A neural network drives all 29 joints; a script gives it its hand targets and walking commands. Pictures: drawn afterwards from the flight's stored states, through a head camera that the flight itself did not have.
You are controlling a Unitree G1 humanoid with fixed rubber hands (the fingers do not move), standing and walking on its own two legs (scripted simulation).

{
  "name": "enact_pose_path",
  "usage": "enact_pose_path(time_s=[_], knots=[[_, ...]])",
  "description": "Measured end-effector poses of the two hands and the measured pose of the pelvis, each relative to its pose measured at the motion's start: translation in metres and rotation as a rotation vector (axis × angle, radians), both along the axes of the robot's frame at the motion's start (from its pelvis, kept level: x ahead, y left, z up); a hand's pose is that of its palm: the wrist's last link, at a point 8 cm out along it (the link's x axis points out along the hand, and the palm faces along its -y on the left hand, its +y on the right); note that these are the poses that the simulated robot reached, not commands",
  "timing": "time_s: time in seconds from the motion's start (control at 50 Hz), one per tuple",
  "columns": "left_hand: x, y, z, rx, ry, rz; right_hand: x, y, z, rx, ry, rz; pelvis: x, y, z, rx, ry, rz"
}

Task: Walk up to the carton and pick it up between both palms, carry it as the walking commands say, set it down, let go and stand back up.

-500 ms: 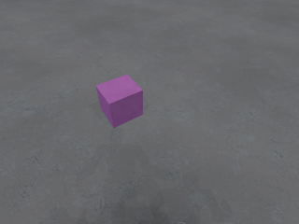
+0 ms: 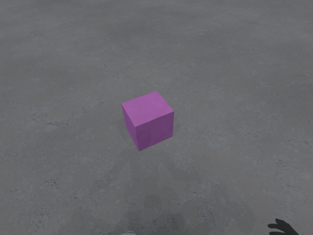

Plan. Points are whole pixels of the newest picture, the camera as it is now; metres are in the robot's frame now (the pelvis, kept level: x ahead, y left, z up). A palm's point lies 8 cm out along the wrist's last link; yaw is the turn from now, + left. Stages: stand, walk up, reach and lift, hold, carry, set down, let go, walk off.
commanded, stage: walk up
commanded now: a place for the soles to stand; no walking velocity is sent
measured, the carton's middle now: (148, 120) +1.02 +0.18 -0.62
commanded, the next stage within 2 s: none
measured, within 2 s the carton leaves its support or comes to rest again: neither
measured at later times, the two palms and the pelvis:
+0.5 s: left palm (16, 212) +0.18 +0.40 -0.06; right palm (271, 213) +0.25 -0.29 -0.10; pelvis +0.15 +0.04 +0.00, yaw +1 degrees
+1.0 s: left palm (39, 143) +0.42 +0.48 -0.09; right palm (231, 169) +0.36 -0.19 -0.07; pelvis +0.32 +0.15 +0.00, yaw +0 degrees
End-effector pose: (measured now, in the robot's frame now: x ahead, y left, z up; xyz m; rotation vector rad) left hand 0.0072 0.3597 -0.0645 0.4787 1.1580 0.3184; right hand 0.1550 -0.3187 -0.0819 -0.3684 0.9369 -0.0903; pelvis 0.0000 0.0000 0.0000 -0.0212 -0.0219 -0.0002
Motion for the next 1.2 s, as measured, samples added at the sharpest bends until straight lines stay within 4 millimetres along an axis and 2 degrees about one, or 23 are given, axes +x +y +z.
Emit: enact_pose_path(time_s=[0.06,0.12,0.18,0.24,0.32,0.38,0.44,0.56,0.62,0.68,0.74,0.78,0.84,0.94,1.02,1.1,1.14,1.2], knots=[[0.031,0.02,-0.022,-0.013,-0.009,-0.012,0.022,0.013,-0.003,-0.038,-0.036,-0.014,0.022,0.02,-0.015,0.007,-0.005,0.002],[0.074,0.019,-0.03,-0.047,-0.036,-0.054,0.016,0.022,-0.002,-0.043,-0.015,-0.059,0.035,0.028,-0.013,0.007,-0.02,0.001],[0.113,0.014,-0.028,-0.084,-0.069,-0.099,0.002,0.024,0.002,-0.051,0.035,-0.111,0.051,0.032,-0.005,0.005,-0.023,0.002],[0.142,0.011,-0.023,-0.093,-0.074,-0.13,-0.006,0.018,0.002,-0.061,0.072,-0.144,0.069,0.035,-0.002,0.008,-0.022,-0.003],[0.173,0.012,-0.014,-0.065,-0.084,-0.141,0.0,0.009,-0.007,-0.049,0.093,-0.175,0.096,0.033,-0.004,0.017,-0.023,-0.009],[0.184,0.021,-0.013,-0.009,-0.113,-0.117,0.023,0.005,-0.023,-0.049,0.101,-0.159,0.117,0.028,-0.016,0.013,-0.025,0.001],[0.178,0.03,-0.004,0.018,-0.112,-0.062,0.057,0.015,-0.028,-0.037,0.098,-0.122,0.134,0.034,-0.013,-0.005,-0.035,0.004],[0.178,0.058,0.018,0.05,-0.059,-0.002,0.124,0.043,-0.017,-0.002,0.078,-0.058,0.17,0.054,0.002,0.01,-0.025,0.016],[0.188,0.076,0.017,0.046,-0.023,0.005,0.153,0.057,-0.012,-0.001,0.076,-0.046,0.189,0.069,0.003,0.011,-0.011,0.015],[0.205,0.097,0.008,0.028,0.004,0.008,0.183,0.076,-0.007,-0.021,0.07,-0.036,0.212,0.089,0.0,0.009,0.006,0.015],[0.231,0.12,-0.01,0.006,0.017,0.002,0.21,0.096,-0.006,-0.059,0.05,-0.032,0.233,0.113,-0.009,0.021,0.008,0.014],[0.255,0.123,-0.019,-0.019,0.017,-0.009,0.218,0.108,-0.002,-0.072,0.037,-0.043,0.245,0.124,-0.008,0.01,0.004,0.01],[0.303,0.121,-0.024,-0.067,-0.018,-0.062,0.215,0.12,0.008,-0.078,0.056,-0.088,0.263,0.134,0.0,-0.009,0.002,0.009],[0.373,0.119,-0.025,-0.109,-0.058,-0.135,0.204,0.125,0.014,-0.097,0.116,-0.156,0.296,0.145,0.005,-0.002,0.003,0.002],[0.426,0.116,-0.02,-0.111,-0.084,-0.182,0.205,0.127,0.007,-0.085,0.15,-0.192,0.323,0.15,0.004,0.004,0.001,-0.009],[0.475,0.111,-0.015,-0.088,-0.142,-0.207,0.222,0.13,-0.011,-0.053,0.179,-0.204,0.353,0.148,-0.004,0.011,0.001,-0.002],[0.487,0.115,-0.014,-0.064,-0.173,-0.197,0.239,0.134,-0.021,-0.042,0.184,-0.19,0.365,0.148,-0.009,0.002,-0.006,-0.006],[0.484,0.126,-0.006,-0.044,-0.172,-0.158,0.275,0.146,-0.024,-0.036,0.166,-0.148,0.382,0.154,-0.006,-0.001,-0.022,-0.009]])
